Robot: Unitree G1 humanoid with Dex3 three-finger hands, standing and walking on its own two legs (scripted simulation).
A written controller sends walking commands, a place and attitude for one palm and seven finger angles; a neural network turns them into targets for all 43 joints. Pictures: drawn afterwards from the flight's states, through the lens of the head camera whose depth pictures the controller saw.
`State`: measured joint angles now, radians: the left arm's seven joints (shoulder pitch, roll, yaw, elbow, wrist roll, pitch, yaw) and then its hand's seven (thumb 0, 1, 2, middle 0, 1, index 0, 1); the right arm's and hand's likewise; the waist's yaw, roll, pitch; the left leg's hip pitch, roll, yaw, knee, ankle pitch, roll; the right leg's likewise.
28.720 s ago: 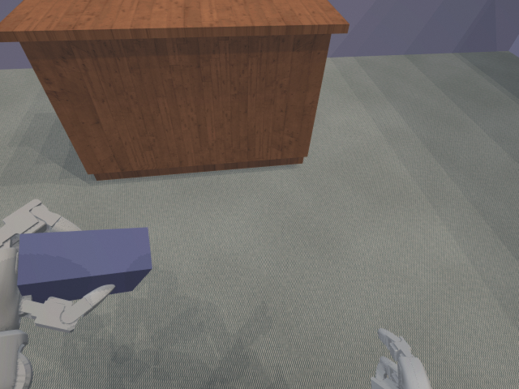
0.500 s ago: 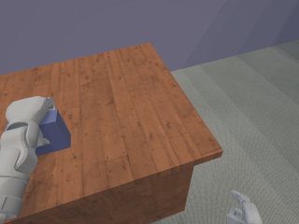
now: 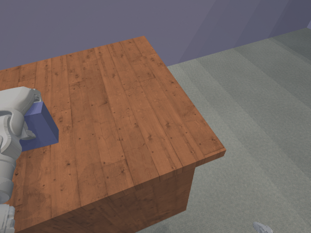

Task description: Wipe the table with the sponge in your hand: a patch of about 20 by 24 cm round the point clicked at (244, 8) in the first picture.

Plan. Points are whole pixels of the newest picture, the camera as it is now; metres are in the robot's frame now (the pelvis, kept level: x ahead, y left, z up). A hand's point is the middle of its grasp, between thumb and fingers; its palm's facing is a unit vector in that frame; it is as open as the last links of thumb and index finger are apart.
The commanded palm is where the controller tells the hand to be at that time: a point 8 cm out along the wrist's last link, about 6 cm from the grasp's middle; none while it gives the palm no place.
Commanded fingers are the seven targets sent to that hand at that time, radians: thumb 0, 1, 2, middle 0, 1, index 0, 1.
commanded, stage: wipe forward along the first lane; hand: left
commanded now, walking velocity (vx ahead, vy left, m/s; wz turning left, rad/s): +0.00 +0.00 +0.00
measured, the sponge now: (30, 133) +0.34 +0.37 +0.08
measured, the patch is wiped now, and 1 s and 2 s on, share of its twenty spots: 0.50 0.50 0.75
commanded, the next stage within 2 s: slide across to the middle lane in 0.14 s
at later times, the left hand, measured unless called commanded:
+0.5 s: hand (38, 101) +0.41 +0.36 +0.13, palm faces -0.05 +0.01 -1.00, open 9.3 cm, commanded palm +0.38 +0.35 +0.19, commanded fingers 0.00 0.10 1.30 -1.20 -1.60 -1.20 -1.60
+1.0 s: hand (58, 100) +0.41 +0.30 +0.13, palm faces -0.05 -0.01 -1.00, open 9.3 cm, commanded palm +0.39 +0.30 +0.19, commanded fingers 0.00 0.10 1.30 -1.20 -1.60 -1.20 -1.60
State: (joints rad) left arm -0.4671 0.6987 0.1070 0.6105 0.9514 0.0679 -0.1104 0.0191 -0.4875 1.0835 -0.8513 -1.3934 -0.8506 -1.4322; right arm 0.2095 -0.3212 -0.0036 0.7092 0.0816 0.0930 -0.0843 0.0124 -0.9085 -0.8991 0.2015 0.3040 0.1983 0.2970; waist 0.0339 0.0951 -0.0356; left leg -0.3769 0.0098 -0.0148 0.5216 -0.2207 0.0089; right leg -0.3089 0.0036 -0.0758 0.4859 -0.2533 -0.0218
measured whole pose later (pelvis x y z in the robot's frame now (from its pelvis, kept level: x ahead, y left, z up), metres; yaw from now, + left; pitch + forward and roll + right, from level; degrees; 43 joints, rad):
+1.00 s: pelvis +0.03 +0.01 +0.00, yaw +2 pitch +5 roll -1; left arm -0.58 0.51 -0.16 0.45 0.96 0.34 -0.10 0.00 -0.47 1.08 -0.83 -1.42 -0.82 -1.46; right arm 0.07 -0.27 0.04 0.66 0.08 0.07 -0.04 0.01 -0.91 -0.90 0.20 0.30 0.20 0.30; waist 0.07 0.08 -0.04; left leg -0.31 -0.03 -0.03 0.46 -0.23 0.02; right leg -0.22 -0.03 -0.09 0.42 -0.27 0.00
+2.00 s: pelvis +0.02 +0.00 +0.00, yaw -1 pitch +1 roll +0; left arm -0.20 0.48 -0.10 0.10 0.94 0.44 -0.03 0.01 -0.44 1.07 -0.78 -1.47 -0.79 -1.50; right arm 0.08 -0.28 0.04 0.66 0.09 0.11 -0.03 0.01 -0.91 -0.90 0.20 0.30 0.20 0.30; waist 0.07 0.11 -0.06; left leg -0.26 0.00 0.00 0.47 -0.24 0.01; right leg -0.21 -0.01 -0.05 0.46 -0.28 -0.01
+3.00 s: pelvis +0.00 -0.02 +0.00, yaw +0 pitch -2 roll +0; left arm -0.03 0.42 -0.22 -0.21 0.96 0.56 -0.03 0.03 -0.45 1.07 -0.77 -1.48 -0.83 -1.43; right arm 0.03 -0.28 0.05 0.66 0.08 0.05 -0.02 0.02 -0.91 -0.90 0.20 0.30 0.20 0.30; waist 0.12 0.13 -0.04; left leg -0.23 0.01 -0.01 0.50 -0.23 -0.01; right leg -0.19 0.00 -0.07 0.52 -0.29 -0.04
